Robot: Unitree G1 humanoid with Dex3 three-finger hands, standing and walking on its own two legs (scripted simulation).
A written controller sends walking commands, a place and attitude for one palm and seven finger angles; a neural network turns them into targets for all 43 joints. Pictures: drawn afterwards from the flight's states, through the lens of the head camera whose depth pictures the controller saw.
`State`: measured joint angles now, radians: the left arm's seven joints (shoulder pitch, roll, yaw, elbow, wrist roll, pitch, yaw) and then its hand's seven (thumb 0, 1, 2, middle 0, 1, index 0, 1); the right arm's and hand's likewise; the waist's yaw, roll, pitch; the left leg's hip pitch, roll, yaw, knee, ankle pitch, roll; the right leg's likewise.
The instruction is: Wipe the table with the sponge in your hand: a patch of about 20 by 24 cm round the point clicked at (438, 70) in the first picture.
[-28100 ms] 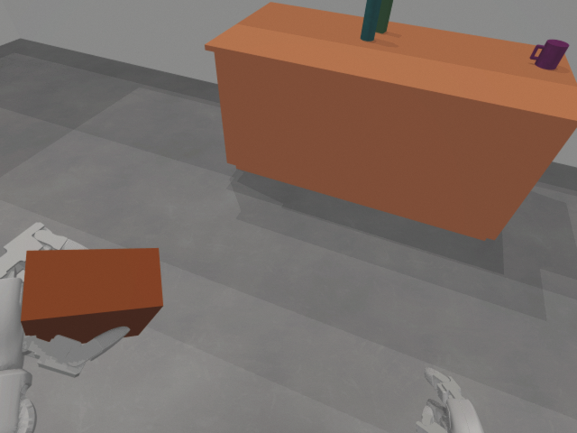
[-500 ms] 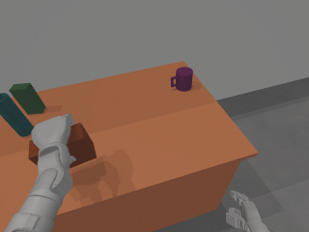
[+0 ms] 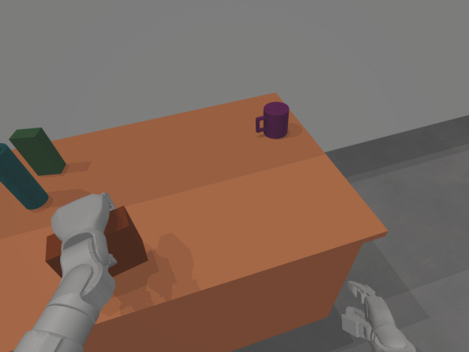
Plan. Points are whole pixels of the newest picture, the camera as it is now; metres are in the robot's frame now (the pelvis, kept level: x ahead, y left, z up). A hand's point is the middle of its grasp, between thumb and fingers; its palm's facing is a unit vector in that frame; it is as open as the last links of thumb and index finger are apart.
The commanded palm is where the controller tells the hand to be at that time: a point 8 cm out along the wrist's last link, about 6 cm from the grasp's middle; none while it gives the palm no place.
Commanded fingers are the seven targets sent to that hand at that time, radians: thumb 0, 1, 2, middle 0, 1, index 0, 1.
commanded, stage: move the sponge above the wiping area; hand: left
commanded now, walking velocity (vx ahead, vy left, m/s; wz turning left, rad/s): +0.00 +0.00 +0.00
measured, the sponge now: (104, 254) +0.27 +0.30 +0.00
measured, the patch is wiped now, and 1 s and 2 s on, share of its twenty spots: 0.00 0.00 0.20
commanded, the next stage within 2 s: lower the sponge onto the table in 0.02 s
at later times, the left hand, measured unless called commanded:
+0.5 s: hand (119, 250) +0.27 +0.26 +0.02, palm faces -0.19 -0.17 -0.97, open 9.9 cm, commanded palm +0.26 +0.26 +0.12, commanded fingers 0.00 0.10 1.30 -1.20 -1.60 -1.20 -1.60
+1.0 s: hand (123, 245) +0.28 +0.26 +0.02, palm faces -0.12 -0.09 -0.99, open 9.9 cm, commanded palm +0.27 +0.26 +0.09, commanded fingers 0.00 0.10 1.30 -1.20 -1.60 -1.20 -1.60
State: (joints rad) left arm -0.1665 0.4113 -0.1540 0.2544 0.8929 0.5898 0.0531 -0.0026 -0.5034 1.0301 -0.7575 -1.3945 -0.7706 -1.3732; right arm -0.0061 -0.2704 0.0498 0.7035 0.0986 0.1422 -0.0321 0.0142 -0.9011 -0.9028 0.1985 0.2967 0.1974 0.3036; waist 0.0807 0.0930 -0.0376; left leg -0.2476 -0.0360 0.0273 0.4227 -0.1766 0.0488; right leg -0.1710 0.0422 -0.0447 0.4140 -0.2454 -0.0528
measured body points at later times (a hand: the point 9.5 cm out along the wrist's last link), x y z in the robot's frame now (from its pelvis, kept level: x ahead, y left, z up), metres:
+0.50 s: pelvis -0.01 +0.00 +0.00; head -0.01 -0.04 +0.45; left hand +0.28 +0.27 +0.08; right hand +0.22 -0.22 -0.09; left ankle +0.03 +0.09 -0.74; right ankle -0.02 -0.09 -0.74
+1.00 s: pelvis +0.00 +0.00 +0.00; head +0.00 -0.03 +0.45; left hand +0.28 +0.26 +0.08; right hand +0.23 -0.23 -0.09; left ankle +0.03 +0.09 -0.74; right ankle -0.02 -0.09 -0.74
